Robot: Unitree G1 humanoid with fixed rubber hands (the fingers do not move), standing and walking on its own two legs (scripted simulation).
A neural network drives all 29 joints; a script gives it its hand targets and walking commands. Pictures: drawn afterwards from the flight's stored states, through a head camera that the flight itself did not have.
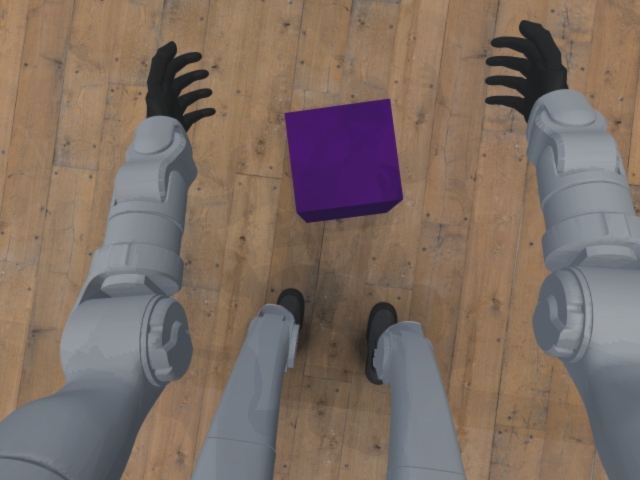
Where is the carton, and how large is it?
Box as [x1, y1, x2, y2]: [285, 99, 402, 222]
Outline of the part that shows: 389,99 285,113 296,211 306,222 386,212 402,199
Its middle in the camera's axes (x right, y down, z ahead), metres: +0.05 -0.17 +0.88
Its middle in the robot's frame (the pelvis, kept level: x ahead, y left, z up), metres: +0.53 +0.04 -0.54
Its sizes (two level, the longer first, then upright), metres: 0.210 0.200 0.250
